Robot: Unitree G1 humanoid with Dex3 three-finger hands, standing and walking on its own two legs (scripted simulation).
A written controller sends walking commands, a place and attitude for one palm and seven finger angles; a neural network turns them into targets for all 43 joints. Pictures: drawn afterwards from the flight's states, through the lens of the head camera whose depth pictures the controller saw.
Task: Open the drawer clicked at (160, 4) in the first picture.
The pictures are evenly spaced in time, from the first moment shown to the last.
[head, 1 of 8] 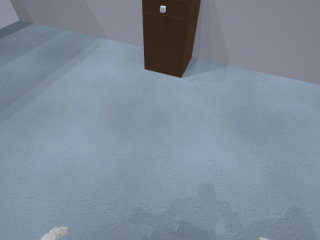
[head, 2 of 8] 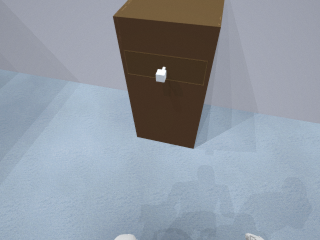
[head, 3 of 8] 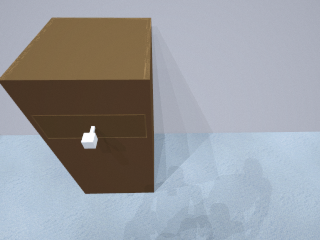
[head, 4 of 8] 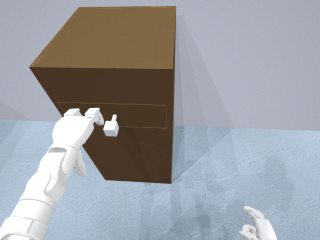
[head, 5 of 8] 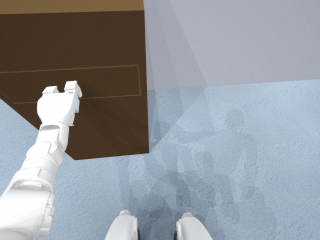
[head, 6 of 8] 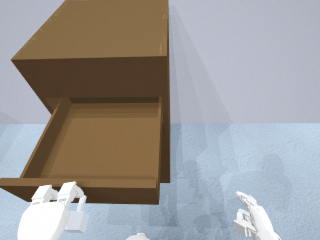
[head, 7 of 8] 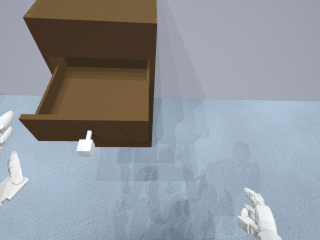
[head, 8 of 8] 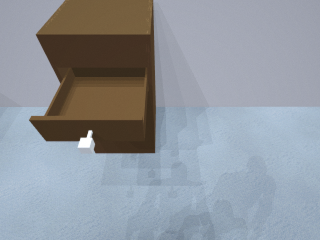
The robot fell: no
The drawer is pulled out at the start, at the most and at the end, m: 0.00 0.30 0.30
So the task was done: yes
